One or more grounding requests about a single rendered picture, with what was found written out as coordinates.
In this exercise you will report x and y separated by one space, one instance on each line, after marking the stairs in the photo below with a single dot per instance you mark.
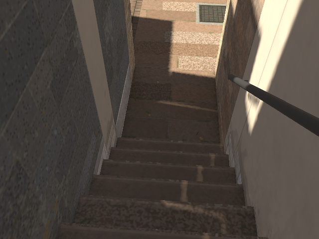
162 215

